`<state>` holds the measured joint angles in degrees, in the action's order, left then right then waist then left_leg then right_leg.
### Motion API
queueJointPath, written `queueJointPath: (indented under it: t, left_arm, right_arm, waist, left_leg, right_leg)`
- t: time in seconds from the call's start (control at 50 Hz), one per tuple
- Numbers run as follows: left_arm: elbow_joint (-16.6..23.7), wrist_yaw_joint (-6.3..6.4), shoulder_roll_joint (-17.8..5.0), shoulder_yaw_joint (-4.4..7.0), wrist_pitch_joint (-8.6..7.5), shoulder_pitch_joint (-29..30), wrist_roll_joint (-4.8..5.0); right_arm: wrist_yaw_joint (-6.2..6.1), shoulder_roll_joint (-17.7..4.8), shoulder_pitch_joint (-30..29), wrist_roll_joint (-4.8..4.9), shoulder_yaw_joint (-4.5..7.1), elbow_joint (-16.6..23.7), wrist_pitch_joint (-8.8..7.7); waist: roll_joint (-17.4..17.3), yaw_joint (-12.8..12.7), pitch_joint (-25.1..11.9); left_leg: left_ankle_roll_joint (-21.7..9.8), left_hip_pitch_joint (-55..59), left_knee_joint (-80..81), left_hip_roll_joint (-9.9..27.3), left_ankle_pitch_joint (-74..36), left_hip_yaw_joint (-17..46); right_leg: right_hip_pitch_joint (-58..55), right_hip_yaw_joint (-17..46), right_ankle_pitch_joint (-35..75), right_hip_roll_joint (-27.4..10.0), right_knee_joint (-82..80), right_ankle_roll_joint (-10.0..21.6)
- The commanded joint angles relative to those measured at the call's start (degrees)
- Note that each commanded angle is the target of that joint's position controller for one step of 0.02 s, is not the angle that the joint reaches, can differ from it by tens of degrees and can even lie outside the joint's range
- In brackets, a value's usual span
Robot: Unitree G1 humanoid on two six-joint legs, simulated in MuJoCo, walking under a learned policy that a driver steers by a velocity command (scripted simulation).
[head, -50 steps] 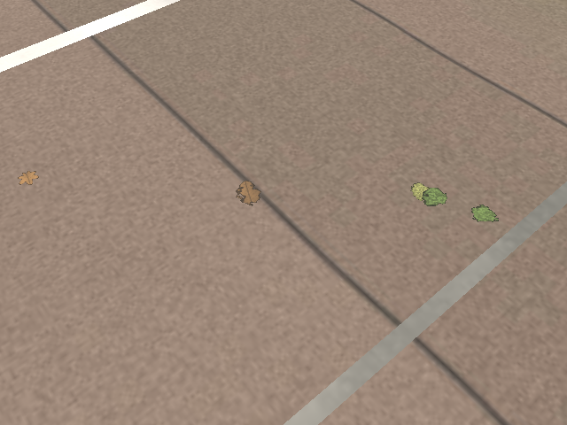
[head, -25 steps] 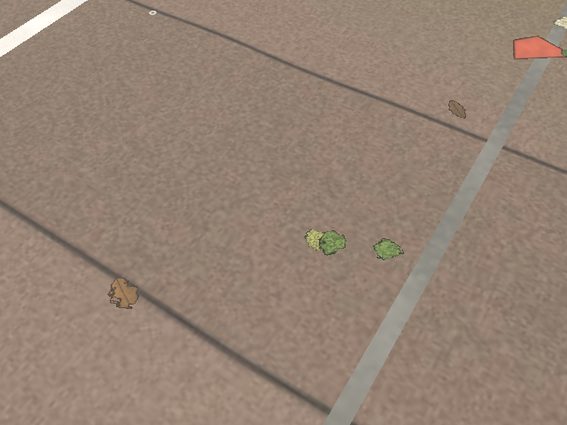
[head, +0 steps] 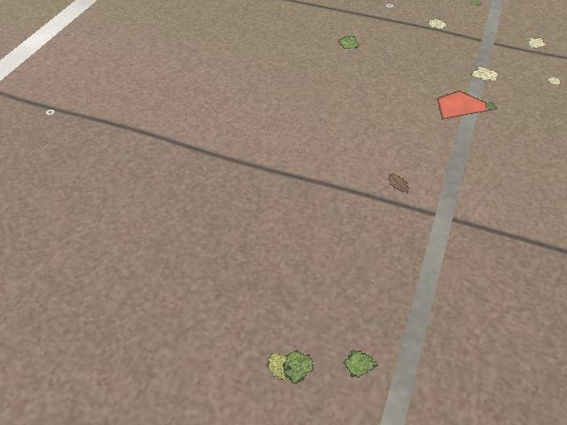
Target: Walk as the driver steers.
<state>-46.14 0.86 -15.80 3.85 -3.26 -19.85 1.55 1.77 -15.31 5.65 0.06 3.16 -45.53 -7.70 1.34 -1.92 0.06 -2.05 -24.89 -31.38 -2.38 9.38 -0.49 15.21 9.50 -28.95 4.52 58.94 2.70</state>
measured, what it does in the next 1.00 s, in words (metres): walks ahead: right foot, then left foot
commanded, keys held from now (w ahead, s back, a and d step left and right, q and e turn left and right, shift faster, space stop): w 0.30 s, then no key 0.70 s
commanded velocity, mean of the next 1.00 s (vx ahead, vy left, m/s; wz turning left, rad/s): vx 0.26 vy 0.00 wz -0.06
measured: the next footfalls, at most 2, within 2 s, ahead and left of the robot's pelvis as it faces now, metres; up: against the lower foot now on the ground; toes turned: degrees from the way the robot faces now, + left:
right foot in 0.42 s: +0.40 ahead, -0.15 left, +0.00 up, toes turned -3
left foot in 0.78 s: +0.40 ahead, +0.10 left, +0.00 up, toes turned -1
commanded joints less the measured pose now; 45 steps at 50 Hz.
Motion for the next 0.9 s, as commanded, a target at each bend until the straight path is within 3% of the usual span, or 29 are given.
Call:
queueJointPath:
  t: [0.02,0.04,0.06,0.08,0.16,0.22,0.3,0.34,0.38,0.4,0.42,0.44,0.46,0.48,0.5,0.52,0.54,0.58,0.62,0.68,0.72,0.76,0.78,0.8,0.82,0.84,0.86,0.9]
  left_arm:
    - [5.93,0.14,-7.64,1.08,-1.41,4.2,-0.36]
    - [6.59,0.01,-6.74,1.14,-1.56,5.56,-1.16]
    - [6.72,-0.21,-5.77,1.1,-1.54,4.9,-1.17]
    - [6.58,-0.34,-4.72,0.92,-1.45,4.12,-1.0]
    - [8.72,-0.37,-2.31,-0.12,-1.33,8.76,-1.41]
    - [9.89,-0.85,-1.15,-0.76,-1.64,13.79,-1.18]
    - [11.76,-1.93,-1.27,-0.97,-1.99,20.33,-0.44]
    - [12.77,-2.57,-1.81,-0.77,-2.39,22.14,-0.67]
    - [12.27,-3.02,-3.49,-0.05,-2.85,19.17,-1.26]
    - [10.38,-2.9,-4.87,0.72,-2.99,13.46,-1.84]
    - [8.51,-2.48,-7.72,1.71,-3.07,7.08,-2.51]
    - [7.55,-1.78,-12.39,2.47,-2.74,-0.8,-4.07]
    - [6.94,-2.04,-12.2,1.99,-1.85,-1.43,-3.53]
    - [6.97,-2.27,-8.53,1.4,-0.91,-1.31,-2.3]
    - [7.22,-2.21,-6.98,0.71,-0.67,3.6,-1.67]
    - [7.27,-2.19,-5.09,-0.02,-0.68,7.91,-1.73]
    - [7.31,-2.33,-3.69,-0.47,-0.72,11.24,-2.02]
    - [6.63,-2.52,-3.83,-0.33,-0.98,14.97,-3.43]
    - [5.7,-2.32,-4.27,-0.18,-1.13,16.5,-3.68]
    - [3.64,-1.57,-4.92,-0.1,-0.41,15.31,-3.14]
    - [2.54,-1.28,-4.63,-0.39,0.25,15.37,-2.78]
    - [1.21,-1.19,-2.76,-1.2,0.63,14.46,-2.41]
    - [0.14,-1.19,-1.68,-1.64,0.67,12.38,-2.69]
    - [-0.31,-1.22,-2.05,-1.45,0.57,9.71,-3.2]
    - [-0.78,-0.81,-1.39,-1.47,0.95,7.97,-2.86]
    - [-1.22,-0.37,-2.93,-1.22,1.33,9.8,-2.83]
    - [-1.34,-0.04,-3.23,-1.0,1.68,10.47,-2.52]
    - [-2.45,0.28,-3.1,-0.94,2.15,9.77,-2.59]
  right_arm:
    - [-0.16,-6.95,9.42,0.09,1.86,0.57,0.76]
    - [-0.2,-5.89,7.65,-0.38,1.46,0.53,0.94]
    - [-0.32,-5.11,7.17,-0.81,1.07,0.41,0.88]
    - [-0.34,-4.73,7.59,-0.62,0.96,0.0,0.79]
    - [-1.03,-8.02,10.62,0.32,1.74,-1.66,0.84]
    - [-1.41,-8.79,12.57,0.84,1.77,-2.49,1.58]
    - [-1.43,-9.34,16.9,1.28,1.6,-4.24,2.47]
    - [-1.64,-9.39,17.56,1.11,1.49,-4.97,3.38]
    - [-2.01,-10.29,16.69,0.99,1.65,-5.1,4.16]
    - [-2.22,-10.47,15.25,1.12,1.61,-4.68,4.36]
    - [-2.32,-9.52,15.19,0.74,1.19,-4.06,4.16]
    - [-2.34,-5.98,16.06,-1.3,-0.2,-1.93,3.53]
    - [-1.67,-1.53,26.3,-0.59,-1.78,-4.15,2.99]
    - [-1.49,-8.11,24.35,0.66,-0.09,-5.55,3.18]
    - [-1.62,-8.96,18.2,1.6,0.32,-3.69,3.61]
    - [-2.16,-7.79,15.01,1.07,0.2,-3.25,4.33]
    - [-2.69,-7.21,14.14,0.36,0.42,-3.22,5.41]
    - [-3.28,-4.44,16.71,0.04,0.06,-4.02,7.24]
    - [-3.76,-3.27,16.71,-0.35,-0.23,-4.17,7.84]
    - [-3.97,-4.14,13.11,-0.56,-0.05,-3.71,8.47]
    - [-3.9,-4.49,11.19,-0.68,0.17,-3.45,8.78]
    - [-3.82,-4.54,9.84,-1.57,0.21,-3.2,8.64]
    - [-3.97,-5.86,9.2,-1.88,0.31,-2.49,8.42]
    - [-4.32,-9.5,8.29,-1.46,0.91,-1.84,8.29]
    - [-4.09,-9.4,6.58,-0.73,1.24,-3.04,8.17]
    - [-3.71,-6.15,5.48,-0.74,0.62,-2.82,7.79]
    - [-3.59,-4.6,5.17,-1.12,0.14,-3.24,7.35]
    - [-3.43,-4.67,5.11,-0.86,0.11,-3.86,6.51]
  waist:
    - [-3.81,5.72,-2.34]
    - [-3.88,4.3,-0.34]
    - [-5.65,2.97,-0.48]
    - [-6.85,2.55,-0.9]
    - [-5.43,3.27,-0.22]
    - [-5.52,4.89,0.46]
    - [-5.73,7.29,2.14]
    - [-6.12,6.96,2.82]
    - [-7.36,4.35,0.12]
    - [-7.17,1.04,-3.2]
    - [-5.58,-1.7,-7.81]
    - [3.79,-3.17,-17.08]
    - [15.45,-0.13,-26.47]
    - [8.09,-2.17,-25.71]
    - [6.19,-1.24,-16.46]
    - [2.22,0.38,-11.5]
    - [1.47,2.29,-8.31]
    - [4.5,5.56,-7.17]
    - [5.6,6.23,-7.49]
    - [5.57,4.58,-8.05]
    - [4.93,4.41,-5.88]
    - [3.4,4.77,-2.8]
    - [1.32,4.17,-1.37]
    - [-4.37,1.43,-0.04]
    - [-11.11,-0.36,0.2]
    - [-9.73,1.0,1.68]
    - [-8.88,1.08,1.48]
    - [-7.03,1.28,0.75]
  left_leg:
    - [-10.55,26.64,16.92,19.75,13.82,29.69]
    - [-10.47,21.89,18.07,17.72,7.96,25.36]
    - [-9.95,19.15,19.16,15.97,3.58,21.88]
    - [-10.09,18.24,20.12,14.89,0.39,19.43]
    - [-11.57,18.15,22.81,15.09,-10.49,13.22]
    - [-9.82,18.1,23.28,13.06,-12.77,8.1]
    - [-8.85,20.11,22.04,13.75,-11.93,6.47]
    - [-7.66,23.36,18.52,14.66,-19.51,6.47]
    - [-5.5,25.79,12.28,14.51,-29.76,5.91]
    - [-4.04,24.94,6.41,12.7,-36.1,4.53]
    - [-1.8,20.64,-2.2,9.68,-33.78,2.69]
    - [1.25,6.66,-20.22,5.22,-10.98,0.48]
    - [3.82,-6.81,-36.72,-0.57,30.69,3.64]
    - [3.87,-8.17,-40.68,1.87,30.29,8.39]
    - [4.04,-11.95,-40.29,4.09,27.05,6.03]
    - [4.58,-11.1,-36.96,6.31,23.1,4.8]
    - [5.03,-7.7,-32.93,7.82,20.34,4.8]
    - [5.88,2.93,-26.41,7.86,15.56,3.47]
    - [6.1,7.65,-18.71,7.25,12.73,2.53]
    - [5.32,10.91,-10.75,6.9,5.48,2.31]
    - [4.26,13.47,-5.39,6.42,2.39,1.82]
    - [2.67,17.06,2.44,6.08,-1.18,1.62]
    - [1.54,18.04,6.01,8.82,-4.32,4.7]
    - [-0.15,17.06,6.47,11.8,-6.83,6.99]
    - [-1.44,9.35,8.32,10.74,6.91,6.98]
    - [-0.5,5.4,10.15,9.02,12.32,6.39]
    - [0.81,4.64,10.39,8.47,11.8,5.66]
    - [2.14,7.36,8.52,7.49,4.53,4.5]
  right_leg:
    - [29.34,-1.14,6.7,-6.25,14.3,0.02]
    - [27.65,-1.84,9.6,-8.24,10.47,0.01]
    - [24.57,-2.5,11.27,-9.75,7.87,0.03]
    - [23.16,-3.45,11.82,-10.2,5.82,-0.21]
    - [25.32,-6.04,17.41,-11.4,-5.39,-2.23]
    - [22.81,-7.73,26.64,-10.42,-16.4,-2.71]
    - [19.52,-9.44,31.52,-8.23,-25.02,-2.54]
    - [18.82,-9.58,29.75,-6.89,-28.26,-1.38]
    - [12.94,-9.86,28.74,-5.15,-31.27,0.44]
    - [4.63,-11.07,32.34,-3.55,-33.8,1.82]
    - [-6.78,-9.64,43.17,-5.94,-34.12,3.74]
    - [-26.07,3.27,67.5,-19.2,-27.86,8.82]
    - [-38.54,19.46,75.07,-31.54,-28.42,19.02]
    - [-33.35,18.33,65.6,-27.85,-31.01,17.29]
    - [-25.98,11.24,61.42,-24.74,-32.94,14.8]
    - [-17.83,7.3,58.28,-21.85,-35.27,13.07]
    - [-10.1,4.3,54.88,-20.0,-37.66,12.0]
    - [1.38,-0.61,52.25,-17.42,-41.38,11.4]
    - [4.77,-3.65,50.38,-16.13,-42.3,11.46]
    - [4.63,-3.09,35.66,-16.26,-43.79,10.82]
    - [6.57,-2.31,20.04,-15.51,-44.49,9.32]
    - [8.89,-2.36,6.54,-12.73,-43.71,5.57]
    - [9.55,-2.71,2.67,-10.94,-42.19,2.91]
    - [9.99,-5.04,2.31,-7.47,-38.83,0.7]
    - [4.18,-9.14,7.23,-4.72,-37.64,-0.75]
    - [0.39,-9.45,10.9,-4.8,-35.81,-1.29]
    - [-1.12,-9.3,13.11,-5.24,-35.16,-0.86]
    - [-1.32,-8.73,16.78,-5.83,-34.86,-0.21]
Velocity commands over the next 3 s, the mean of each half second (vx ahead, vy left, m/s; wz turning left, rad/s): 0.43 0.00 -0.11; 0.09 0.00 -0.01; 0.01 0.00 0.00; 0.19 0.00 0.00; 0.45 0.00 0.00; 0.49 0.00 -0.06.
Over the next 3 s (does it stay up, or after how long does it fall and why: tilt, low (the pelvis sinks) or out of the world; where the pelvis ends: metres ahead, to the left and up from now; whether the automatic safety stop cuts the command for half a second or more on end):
stays up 0.99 0.00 0.01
